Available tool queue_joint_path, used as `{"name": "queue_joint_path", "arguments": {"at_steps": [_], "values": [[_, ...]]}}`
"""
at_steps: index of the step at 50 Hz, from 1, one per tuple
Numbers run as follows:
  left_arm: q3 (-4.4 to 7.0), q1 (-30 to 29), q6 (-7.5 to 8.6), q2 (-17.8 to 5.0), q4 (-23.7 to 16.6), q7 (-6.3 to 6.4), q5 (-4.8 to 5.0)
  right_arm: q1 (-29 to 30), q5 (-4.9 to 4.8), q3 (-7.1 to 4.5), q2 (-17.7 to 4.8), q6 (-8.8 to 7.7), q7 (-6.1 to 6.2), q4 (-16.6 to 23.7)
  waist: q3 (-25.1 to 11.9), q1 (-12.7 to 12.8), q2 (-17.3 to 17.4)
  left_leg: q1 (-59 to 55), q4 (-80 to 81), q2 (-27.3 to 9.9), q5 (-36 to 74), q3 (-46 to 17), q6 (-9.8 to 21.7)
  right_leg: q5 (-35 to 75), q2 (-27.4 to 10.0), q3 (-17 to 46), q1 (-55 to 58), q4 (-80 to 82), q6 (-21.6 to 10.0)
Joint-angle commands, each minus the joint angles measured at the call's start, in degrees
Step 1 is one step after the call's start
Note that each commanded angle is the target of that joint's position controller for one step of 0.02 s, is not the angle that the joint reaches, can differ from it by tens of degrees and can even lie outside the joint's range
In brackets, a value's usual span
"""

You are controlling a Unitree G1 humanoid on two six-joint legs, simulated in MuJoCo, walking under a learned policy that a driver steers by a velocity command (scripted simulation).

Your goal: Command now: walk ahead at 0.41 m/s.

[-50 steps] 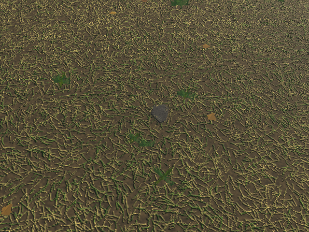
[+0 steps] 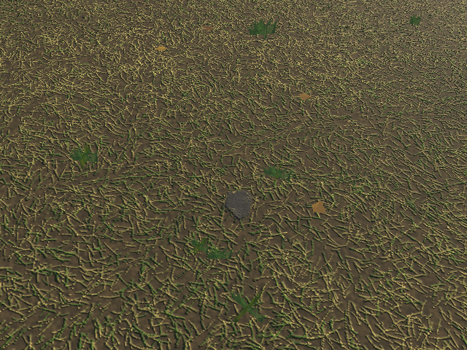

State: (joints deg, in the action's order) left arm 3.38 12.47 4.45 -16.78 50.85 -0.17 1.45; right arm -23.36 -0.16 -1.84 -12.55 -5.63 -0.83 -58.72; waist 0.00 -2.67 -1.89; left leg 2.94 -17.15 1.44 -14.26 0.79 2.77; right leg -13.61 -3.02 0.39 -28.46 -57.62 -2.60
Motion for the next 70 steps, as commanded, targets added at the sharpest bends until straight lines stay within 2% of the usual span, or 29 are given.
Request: {"name": "queue_joint_path", "arguments": {"at_steps": [1,7,11,13,14,15,16,17,18,20,22,27,32,37,39,41,42,43,44,45,47,48,53,58,63,65,66,68,70], "values": [[0.34,-7.38,0.78,-1.63,-4.98,-0.72,-0.46,-2.57,0.18,-0.94,-7.9,0.15,0.82,1.64,5.34,-0.98,6.94,-7.0,10.41,-13.29,12.86,-11.96,7.42,6.04,-2.49,-0.06,-15.56,6.21,1.83],[-0.89,-18.6,0.85,-0.35,-9.02,-1.62,0.1,-5.11,-0.26,-1.19,-9.89,0.67,1.89,0.88,8.54,-2.87,7.1,-0.68,13.26,-12.89,14.05,-6.35,7.53,16.93,0.29,-2.63,-7.14,24.05,2.88],[-0.35,-19.95,1.44,-2.65,-10.67,-2.44,0.15,-5.05,-0.97,-1.86,-10.39,1.26,2.05,0.4,8.26,-0.18,6.72,-6.85,8.96,-16.19,23.45,-6.93,6.36,14.18,0.81,-0.63,-4.83,28.35,0.01],[1.08,-12.88,1.67,-5.64,-9.31,-2.08,0.0,-3.05,-0.65,-2.51,-12.03,1.89,2.02,1.28,2.42,4.48,8.58,-8.06,-0.27,-15.86,43.23,-6.72,5.16,10.56,3.76,-2.26,6.21,28.34,-1.79],[2.49,-2.97,1.55,-8.0,-6.44,-1.46,0.23,-2.02,-0.24,-2.28,-11.49,2.34,1.91,1.86,-3.81,9.4,8.33,-4.85,-11.16,-13.08,47.63,-5.18,3.63,10.9,4.62,-2.97,19.22,28.95,-3.3],[3.54,8.41,1.31,-11.38,-4.13,-0.66,-0.51,-1.66,0.62,-1.41,-9.51,2.42,1.8,3.51,-12.73,13.49,4.89,8.02,-27.69,-10.11,33.33,-4.39,2.0,7.81,-4.66,6.83,38.69,26.29,-6.45],[4.22,12.59,1.03,-15.25,-2.29,-1.09,-1.23,-11.12,0.0,1.19,0.55,1.56,1.22,3.79,-23.98,8.31,-12.46,28.67,-49.17,0.79,-10.42,-3.16,-1.49,-8.58,-20.32,34.8,57.78,33.28,-15.25],[2.55,11.21,1.11,-8.87,-2.44,-1.17,-1.17,-7.73,-1.84,-0.29,-5.7,0.49,1.18,2.93,-21.12,10.08,-9.51,33.46,-57.26,-0.34,-17.78,-10.05,-0.86,-15.73,-20.16,42.06,52.24,41.56,-13.83],[1.66,5.2,1.44,-6.33,-3.07,-1.02,-0.93,-1.43,-3.33,-1.74,-9.94,-0.03,1.37,5.48,-10.05,8.78,-7.2,37.46,-59.06,-3.23,-13.26,-8.83,-0.12,-13.82,-18.52,32.28,43.07,43.0,-10.57],[0.82,-2.0,2.2,-2.91,-3.26,-1.29,-1.41,3.32,-2.1,-2.31,-9.04,0.23,2.32,6.29,-1.37,5.39,-0.74,32.86,-54.23,-7.83,-4.72,-7.33,0.27,0.33,-13.9,17.56,26.93,46.21,-7.45],[0.69,-4.1,2.79,-1.58,-2.34,-1.52,-2.25,0.03,-1.97,-2.32,-5.55,1.78,2.14,5.81,-0.8,2.15,-3.52,26.94,-51.69,-10.05,-1.88,-7.73,0.15,4.82,-11.78,9.94,20.44,49.05,-7.32],[1.58,-2.93,3.25,-4.44,-0.26,-0.33,-2.18,6.88,-1.4,-2.8,-5.25,3.86,1.89,10.38,4.06,1.45,-0.83,34.61,-43.4,-11.34,5.79,-7.92,-1.03,9.4,-12.17,0.79,18.05,53.25,-8.8],[2.1,0.3,2.25,-7.14,0.29,0.87,-1.89,16.68,-1.0,-1.92,-4.38,2.76,-0.37,14.17,5.45,4.69,1.33,34.69,-27.21,-9.69,17.55,-2.52,-1.28,14.88,-10.82,-7.91,22.08,53.2,-7.35],[2.73,5.35,-0.06,-9.03,1.66,0.95,-0.57,24.01,-1.24,-1.55,-4.97,2.78,-2.34,19.36,6.48,6.59,1.04,37.1,-19.55,-7.45,12.2,1.5,0.98,24.05,-13.59,-11.32,33.68,47.48,-5.9],[3.2,4.21,-0.99,-10.69,0.98,1.17,-0.33,21.87,-1.28,-2.51,-7.08,3.07,-2.74,20.35,3.27,4.1,-1.33,31.17,-19.17,-3.86,6.41,4.67,3.01,42.57,-13.86,-12.97,36.05,40.11,-4.53],[3.29,2.34,-2.06,-11.33,-0.01,1.56,-0.08,9.0,-1.63,-5.14,-11.46,3.32,-2.41,17.93,-4.19,-3.62,-2.06,13.48,-16.33,1.37,5.62,6.85,6.34,53.08,-11.81,-15.07,32.29,21.32,-2.26],[2.67,2.71,-1.86,-10.12,-1.0,1.78,-0.83,-1.09,-1.73,-7.44,-16.13,3.86,-1.22,15.39,-9.57,-7.89,2.08,-4.27,-14.3,-1.11,5.89,-0.6,9.19,40.35,-9.64,-15.12,19.69,4.75,0.48],[-0.17,8.26,-0.37,-0.66,-4.03,0.87,-2.72,0.42,-1.52,-8.4,-22.73,3.77,-0.49,15.65,-13.56,-0.46,17.92,-22.62,-9.48,-17.29,2.25,-33.07,19.52,-14.21,2.45,-11.95,-6.7,-16.58,4.63],[0.12,4.25,2.08,-4.63,-4.29,0.14,-0.52,0.12,-0.26,-6.7,-18.36,2.89,-0.64,18.27,-21.97,-3.32,11.45,-25.83,-1.26,-23.2,7.3,-47.91,22.88,-22.21,5.07,2.35,-11.82,-24.64,4.29],[0.99,-0.58,3.03,-7.62,-5.23,-0.25,1.68,2.85,0.63,-5.42,-14.51,2.16,-0.84,18.06,-15.46,-3.94,7.63,-21.28,-1.75,-21.73,20.27,-36.67,19.43,-17.44,1.75,3.86,-14.82,-24.25,3.01],[1.08,-0.99,2.98,-6.97,-3.97,0.62,-0.21,10.1,-0.25,-4.33,-10.47,1.65,-0.75,18.67,-6.74,0.46,1.33,-5.13,-3.25,-16.59,35.46,-20.48,14.76,-11.0,-3.27,2.91,-10.04,-14.94,2.57],[1.5,-0.27,2.1,-7.48,-3.62,0.77,-0.68,12.21,0.42,-3.75,-9.21,1.6,-0.52,19.31,-5.81,2.28,2.38,0.7,-1.92,-15.55,39.07,-17.28,13.84,-9.65,-4.29,3.19,-5.47,-12.99,2.62],[0.89,0.76,-1.13,-3.87,-3.43,1.42,-1.79,13.08,0.48,-3.83,-11.08,1.11,0.4,17.65,-4.9,4.85,4.01,7.89,1.08,-11.82,49.18,-7.85,12.71,-0.59,-2.81,1.36,-0.77,1.1,5.28],[0.32,-6.08,-0.98,-3.45,-4.41,0.65,-1.43,11.62,0.54,-3.25,-10.95,2.62,1.49,15.09,-5.51,1.55,6.31,5.09,0.4,-9.54,42.38,-4.5,9.2,13.49,-0.81,0.48,2.85,18.37,5.57],[0.74,-7.57,-0.41,-4.8,-4.43,-0.09,-2.07,12.14,0.39,-2.39,-9.72,3.48,1.53,12.38,-3.55,2.04,7.1,2.33,-5.03,-11.64,36.43,-8.49,8.26,9.46,0.33,0.91,5.38,26.91,2.93],[1.33,-4.13,0.16,-7.21,-3.03,0.05,-3.02,10.22,0.46,-1.86,-8.46,3.38,1.65,11.46,-5.18,3.44,3.42,4.54,-10.11,-7.52,27.91,-7.85,3.95,32.77,-2.19,3.62,16.05,34.53,0.11],[1.73,-4.89,0.07,-10.19,-3.23,0.39,-3.36,4.74,1.61,-1.79,-7.91,2.88,1.5,10.88,-8.15,-0.63,-1.92,9.21,-12.53,-3.57,15.72,-6.7,1.5,48.23,-7.44,7.69,24.49,30.28,-3.29],[0.18,-5.29,-1.42,-3.39,-2.28,0.47,-2.26,4.79,1.17,-1.3,-7.16,3.73,1.98,9.42,-10.69,0.81,-5.7,13.18,-13.48,-1.87,-1.61,-5.02,-2.09,41.61,-10.98,12.54,27.49,29.82,-9.74],[-0.07,-8.28,-2.18,-3.5,-2.32,-0.08,-1.87,7.1,0.48,-1.58,-8.15,5.71,2.43,9.2,-7.79,0.67,-3.91,11.79,-10.28,-2.27,-0.21,-5.23,-1.84,29.93,-8.39,11.29,22.72,31.02,-7.58]]}}
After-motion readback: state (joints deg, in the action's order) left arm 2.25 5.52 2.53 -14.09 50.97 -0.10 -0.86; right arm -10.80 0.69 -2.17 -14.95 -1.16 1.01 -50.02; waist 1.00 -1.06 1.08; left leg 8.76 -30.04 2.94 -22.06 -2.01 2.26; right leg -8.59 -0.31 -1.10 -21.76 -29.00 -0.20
